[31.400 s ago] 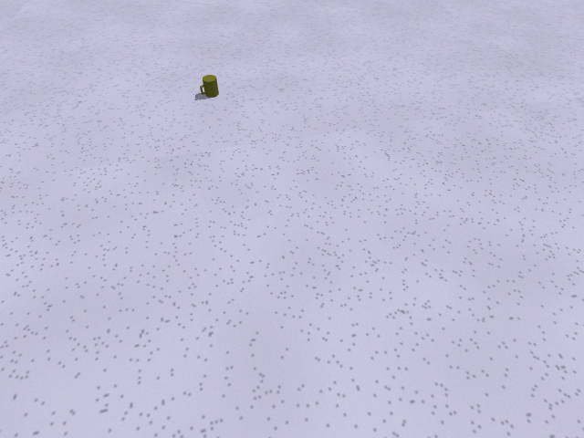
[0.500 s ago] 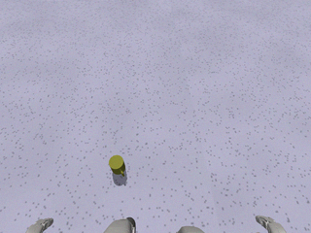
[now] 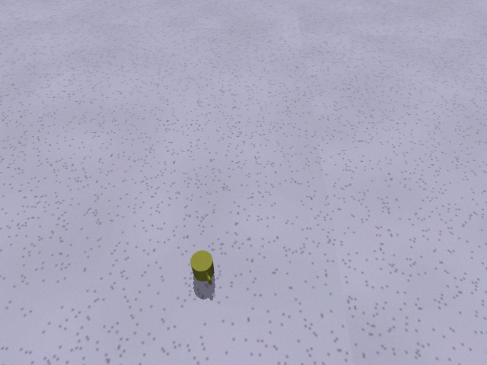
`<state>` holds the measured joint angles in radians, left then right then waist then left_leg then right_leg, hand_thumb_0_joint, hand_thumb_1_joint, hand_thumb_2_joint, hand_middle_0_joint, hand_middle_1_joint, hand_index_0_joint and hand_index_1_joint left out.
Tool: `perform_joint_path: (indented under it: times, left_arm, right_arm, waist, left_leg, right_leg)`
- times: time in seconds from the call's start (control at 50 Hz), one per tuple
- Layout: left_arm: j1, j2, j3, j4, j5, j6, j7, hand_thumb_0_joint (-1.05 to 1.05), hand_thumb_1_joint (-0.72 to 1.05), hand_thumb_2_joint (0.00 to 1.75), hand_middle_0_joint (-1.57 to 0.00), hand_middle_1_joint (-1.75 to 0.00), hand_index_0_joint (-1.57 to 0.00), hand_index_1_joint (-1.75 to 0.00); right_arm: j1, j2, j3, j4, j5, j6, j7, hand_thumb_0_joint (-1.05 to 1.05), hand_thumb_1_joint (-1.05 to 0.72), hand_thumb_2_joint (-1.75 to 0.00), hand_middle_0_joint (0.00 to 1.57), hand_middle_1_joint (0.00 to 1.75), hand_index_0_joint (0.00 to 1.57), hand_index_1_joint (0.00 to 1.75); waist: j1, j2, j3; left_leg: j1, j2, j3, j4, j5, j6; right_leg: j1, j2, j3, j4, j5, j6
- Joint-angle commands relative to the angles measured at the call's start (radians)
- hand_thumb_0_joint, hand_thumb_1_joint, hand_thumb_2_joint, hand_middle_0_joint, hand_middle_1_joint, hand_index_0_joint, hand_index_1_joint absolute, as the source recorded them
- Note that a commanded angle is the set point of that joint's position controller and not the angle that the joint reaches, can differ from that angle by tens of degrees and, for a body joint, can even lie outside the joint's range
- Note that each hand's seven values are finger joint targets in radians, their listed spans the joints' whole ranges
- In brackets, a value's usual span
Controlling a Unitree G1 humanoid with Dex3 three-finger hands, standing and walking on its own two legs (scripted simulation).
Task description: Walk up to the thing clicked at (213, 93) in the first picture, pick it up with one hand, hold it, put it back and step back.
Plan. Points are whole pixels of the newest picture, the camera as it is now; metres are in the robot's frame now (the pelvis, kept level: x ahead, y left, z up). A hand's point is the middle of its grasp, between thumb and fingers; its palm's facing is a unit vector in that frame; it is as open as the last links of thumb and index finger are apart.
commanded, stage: walk up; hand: left
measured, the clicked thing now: (204, 269) +0.55 +0.17 -0.71
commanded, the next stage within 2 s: none
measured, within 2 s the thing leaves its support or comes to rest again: neither
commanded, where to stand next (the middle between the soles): +0.16 -0.03 m, yaw -4 degrees
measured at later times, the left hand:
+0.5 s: hand (116, 346) +0.16 +0.25 -0.15, palm faces -0.10 -0.92 -0.37, open 7.4 cm
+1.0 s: hand out of the picture +0.09 +0.26 -0.13, palm faces -0.15 -0.91 -0.39, open 7.4 cm
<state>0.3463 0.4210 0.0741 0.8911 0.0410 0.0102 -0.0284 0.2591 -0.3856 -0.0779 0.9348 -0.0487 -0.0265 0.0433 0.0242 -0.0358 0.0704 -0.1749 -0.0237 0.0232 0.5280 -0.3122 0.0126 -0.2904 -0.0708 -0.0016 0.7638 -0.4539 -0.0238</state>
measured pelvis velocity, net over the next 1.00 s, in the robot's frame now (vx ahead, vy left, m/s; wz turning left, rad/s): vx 0.00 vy -0.01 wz -0.12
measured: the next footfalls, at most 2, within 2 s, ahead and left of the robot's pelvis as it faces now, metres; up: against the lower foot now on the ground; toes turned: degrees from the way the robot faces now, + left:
right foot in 0.26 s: +0.15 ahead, -0.13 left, +0.00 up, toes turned -2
left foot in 0.52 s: +0.01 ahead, +0.12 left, +0.00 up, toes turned -2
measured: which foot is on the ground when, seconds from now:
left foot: down 0.00-0.28, up 0.30-0.50, down 0.52-0.92, up 0.94-1.00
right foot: up 0.00-0.24, down 0.26-0.56, up 0.58-0.86, down 0.88-1.00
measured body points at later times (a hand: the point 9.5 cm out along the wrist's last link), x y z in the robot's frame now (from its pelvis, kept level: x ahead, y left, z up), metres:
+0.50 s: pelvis +0.00 +0.01 -0.02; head +0.06 +0.00 +0.43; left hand +0.17 +0.29 -0.13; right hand +0.08 -0.31 -0.14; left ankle -0.03 +0.12 -0.72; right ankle +0.11 -0.13 -0.73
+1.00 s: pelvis +0.00 -0.01 +0.00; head +0.00 -0.02 +0.45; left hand +0.10 +0.30 -0.11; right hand -0.01 -0.35 -0.11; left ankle -0.02 +0.12 -0.69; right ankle -0.03 -0.12 -0.73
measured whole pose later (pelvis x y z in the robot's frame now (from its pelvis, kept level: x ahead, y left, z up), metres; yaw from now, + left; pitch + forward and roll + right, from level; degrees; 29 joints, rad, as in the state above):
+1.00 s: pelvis +0.00 -0.01 +0.00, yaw -7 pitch -4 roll -1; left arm 0.28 0.40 0.05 0.91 0.03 -0.06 -0.04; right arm 0.31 -0.44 -0.07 0.90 -0.03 0.01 0.03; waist -0.01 0.03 0.08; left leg -0.31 0.01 -0.04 0.93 -0.47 0.03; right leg -0.16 0.02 -0.02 0.55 -0.32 -0.03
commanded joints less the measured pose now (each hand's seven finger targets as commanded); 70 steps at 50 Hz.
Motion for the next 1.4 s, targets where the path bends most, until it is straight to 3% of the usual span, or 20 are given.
perform_joint_path:
  times: [0.0,0.16,0.22,0.26,0.3,0.48,0.5,0.52,0.54,0.62,0.76,0.86,0.88,0.9,0.92,1.06,1.12,1.2,1.24,1.38]
  left_arm:
    - [-0.106,0.178,0.035,-0.110,-0.027,-0.041,0.016,0.00,0.90,0.90,-0.20,-0.30,-0.20,-0.30]
    - [-0.086,0.131,0.017,-0.051,-0.047,-0.021,0.023,0.00,0.90,0.90,-0.20,-0.30,-0.20,-0.30]
    - [-0.095,0.178,0.030,-0.041,-0.031,-0.017,0.029,0.00,0.90,0.90,-0.20,-0.30,-0.20,-0.30]
    - [-0.114,0.262,0.041,-0.076,-0.034,-0.024,0.035,0.00,0.90,0.90,-0.20,-0.30,-0.20,-0.30]
    - [-0.156,0.255,0.038,-0.098,-0.028,-0.021,0.046,0.00,0.90,0.90,-0.20,-0.30,-0.20,-0.30]
    - [-0.282,0.215,0.030,-0.115,-0.021,0.023,0.046,0.00,0.90,0.90,-0.20,-0.30,-0.20,-0.30]
    - [-0.268,0.172,0.020,-0.115,-0.031,0.033,0.042,0.00,0.90,0.90,-0.20,-0.30,-0.20,-0.30]
    - [-0.293,0.115,0.009,-0.132,-0.041,0.033,0.042,0.00,0.90,0.90,-0.20,-0.30,-0.20,-0.30]
    - [-0.358,0.187,0.041,-0.125,-0.029,0.032,0.059,0.00,0.90,0.90,-0.20,-0.30,-0.20,-0.30]
    - [-0.222,0.168,0.037,-0.067,-0.039,0.026,0.048,0.00,0.90,0.90,-0.20,-0.30,-0.20,-0.30]
    - [-0.296,0.184,0.027,-0.080,-0.001,-0.030,0.000,0.00,0.90,0.90,-0.20,-0.30,-0.20,-0.30]
    - [-0.061,0.167,0.039,0.000,-0.012,-0.074,-0.002,0.00,0.90,0.90,-0.20,-0.30,-0.20,-0.30]
    - [0.050,0.216,0.059,0.022,-0.009,-0.083,0.008,0.00,0.90,0.90,-0.20,-0.30,-0.20,-0.30]
    - [0.079,0.320,0.080,0.008,-0.004,-0.090,0.015,0.00,0.90,0.90,-0.20,-0.30,-0.20,-0.30]
    - [0.044,0.348,0.079,-0.020,-0.010,-0.090,0.012,0.00,0.90,0.90,-0.20,-0.30,-0.20,-0.30]
    - [-0.120,0.209,0.028,-0.092,-0.023,-0.088,0.030,0.00,0.90,0.90,-0.20,-0.30,-0.20,-0.30]
    - [-0.139,0.195,0.016,-0.098,-0.037,-0.051,0.038,0.00,0.90,0.90,-0.20,-0.30,-0.20,-0.30]
    - [-0.172,0.175,0.010,-0.128,-0.059,0.008,0.048,0.00,0.90,0.90,-0.20,-0.30,-0.20,-0.30]
    - [-0.099,0.142,0.011,-0.121,-0.080,0.028,0.057,0.00,0.90,0.90,-0.20,-0.30,-0.20,-0.30]
    - [-0.020,0.150,0.034,-0.045,-0.052,0.044,0.040,0.00,0.90,0.90,-0.20,-0.30,-0.20,-0.30]
  right_arm:
    - [0.016,-0.286,-0.058,-0.097,0.027,-0.045,-0.042,0.00,-0.90,-0.90,0.20,0.30,0.20,0.30]
    - [-0.068,-0.231,-0.023,-0.131,0.049,-0.007,-0.066,0.00,-0.90,-0.90,0.20,0.30,0.20,0.30]
    - [-0.093,-0.206,-0.015,-0.141,0.072,0.034,-0.069,0.00,-0.90,-0.90,0.20,0.30,0.20,0.30]
    - [-0.015,-0.152,0.000,-0.136,0.083,0.053,-0.074,0.00,-0.90,-0.90,0.20,0.30,0.20,0.30]
    - [0.002,-0.199,-0.018,-0.104,0.074,0.073,-0.090,0.00,-0.90,-0.90,0.20,0.30,0.20,0.30]
    - [0.081,-0.181,-0.027,-0.025,0.027,0.041,-0.064,0.00,-0.90,-0.90,0.20,0.30,0.20,0.30]
    - [0.053,-0.210,-0.034,-0.028,0.012,0.033,-0.067,0.00,-0.90,-0.90,0.20,0.30,0.20,0.30]
    - [-0.012,-0.319,-0.057,-0.060,-0.003,0.027,-0.067,0.00,-0.90,-0.90,0.20,0.30,0.20,0.30]
    - [-0.082,-0.390,-0.072,-0.084,0.017,0.022,-0.063,0.00,-0.90,-0.90,0.20,0.30,0.20,0.30]
    - [-0.118,-0.257,-0.042,-0.090,0.016,-0.019,-0.084,0.00,-0.90,-0.90,0.20,0.30,0.20,0.30]
    - [0.061,-0.314,-0.070,-0.090,0.002,-0.023,-0.042,0.00,-0.90,-0.90,0.20,0.30,0.20,0.30]
    - [-0.028,-0.277,-0.054,-0.150,0.020,-0.010,-0.014,0.00,-0.90,-0.90,0.20,0.30,0.20,0.30]
    - [-0.051,-0.213,-0.031,-0.173,0.029,-0.011,-0.016,0.00,-0.90,-0.90,0.20,0.30,0.20,0.30]
    - [-0.081,-0.160,-0.013,-0.221,0.040,-0.016,-0.012,0.00,-0.90,-0.90,0.20,0.30,0.20,0.30]
    - [-0.110,-0.217,-0.029,-0.211,0.028,-0.012,-0.028,0.00,-0.90,-0.90,0.20,0.30,0.20,0.30]
    - [0.045,-0.187,-0.021,-0.108,0.044,-0.011,-0.024,0.00,-0.90,-0.90,0.20,0.30,0.20,0.30]
    - [0.002,-0.169,-0.015,-0.099,0.052,-0.009,-0.043,0.00,-0.90,-0.90,0.20,0.30,0.20,0.30]
    - [0.033,-0.231,-0.031,-0.081,0.040,-0.003,-0.067,0.00,-0.90,-0.90,0.20,0.30,0.20,0.30]
    - [0.047,-0.336,-0.051,-0.104,0.052,-0.001,-0.070,0.00,-0.90,-0.90,0.20,0.30,0.20,0.30]
    - [-0.145,-0.247,-0.042,-0.180,0.021,0.025,-0.078,0.00,-0.90,-0.90,0.20,0.30,0.20,0.30]
  waist:
    - [-0.054,0.078,0.045]
    - [-0.023,0.251,0.018]
    - [0.004,0.114,-0.024]
    - [-0.011,-0.171,-0.108]
    - [-0.017,-0.144,-0.150]
    - [-0.045,-0.145,-0.153]
    - [-0.039,-0.047,-0.106]
    - [-0.046,0.213,-0.040]
    - [-0.073,0.247,0.015]
    - [0.008,0.100,-0.060]
    - [-0.118,0.199,-0.011]
    - [0.011,0.172,-0.028]
    - [0.068,0.037,-0.081]
    - [0.078,-0.221,-0.067]
    - [0.076,-0.108,0.020]
    - [-0.034,-0.107,0.074]
    - [-0.017,-0.172,0.022]
    - [-0.054,-0.035,-0.037]
    - [-0.052,0.210,-0.189]
    - [-0.004,0.188,-0.146]
  left_leg:
    - [0.153,0.362,-0.411,-0.262,0.115,0.232]
    - [-0.028,0.237,-0.066,-0.018,0.799,0.145]
    - [-0.137,0.174,-0.053,0.139,0.468,0.076]
    - [-0.191,-0.013,0.011,0.464,-0.164,0.010]
    - [-0.154,-0.006,-0.122,0.638,-0.379,0.011]
    - [-0.043,-0.002,0.013,0.012,-0.069,0.002]
    - [-0.033,0.049,-0.099,-0.094,-0.060,0.018]
    - [-0.057,0.317,-0.488,-0.228,-0.056,0.107]
    - [-0.241,0.470,-0.603,-0.269,0.094,0.226]
    - [0.044,0.278,-0.248,-0.073,0.523,0.130]
    - [0.176,0.317,-0.313,-0.192,-0.097,0.226]
    - [-0.064,0.221,-0.127,-0.020,0.074,0.156]
    - [-0.221,0.147,-0.056,0.186,0.100,0.099]
    - [-0.517,-0.005,0.041,0.437,-0.145,0.030]
    - [-0.533,0.035,-0.121,0.487,-0.264,0.024]
    - [-0.206,0.049,-0.097,0.285,-0.062,-0.023]
    - [-0.137,0.014,0.002,0.186,0.116,-0.021]
    - [0.017,0.044,-0.028,0.005,0.549,0.015]
    - [0.063,0.394,-0.461,-0.097,0.903,0.244]
    - [-0.121,0.263,-0.254,-0.115,0.135,0.206]
  right_leg:
    - [-0.354,0.048,0.162,0.258,-0.034,-0.007]
    - [-0.008,0.068,-0.023,-0.048,0.187,0.007]
    - [0.148,0.055,0.008,-0.223,0.469,-0.022]
    - [0.154,-0.252,0.397,-0.365,0.909,-0.182]
    - [0.080,-0.292,0.478,-0.342,0.809,-0.287]
    - [-0.016,-0.131,0.254,-0.224,0.302,-0.143]
    - [-0.111,-0.070,0.227,-0.135,0.252,-0.096]
    - [-0.313,0.106,0.145,0.054,0.026,-0.015]
    - [-0.218,0.137,0.169,0.250,-0.144,0.006]
    - [-0.266,0.131,0.195,0.366,0.032,0.001]
    - [-0.236,0.084,0.032,-0.031,-0.097,0.007]
    - [0.194,0.102,-0.059,-0.382,0.115,-0.040]
    - [0.402,0.042,0.087,-0.420,0.111,-0.058]
    - [0.488,-0.215,0.559,-0.520,0.002,-0.169]
    - [0.358,-0.340,0.653,-0.527,0.036,-0.272]
    - [0.022,-0.148,0.094,-0.426,0.633,-0.181]
    - [0.041,-0.112,0.047,-0.290,0.878,-0.135]
    - [-0.046,-0.018,0.054,-0.053,0.522,-0.051]
    - [-0.055,0.150,0.045,0.294,-0.112,0.003]
    - [-0.067,0.101,0.074,0.335,-0.106,0.006]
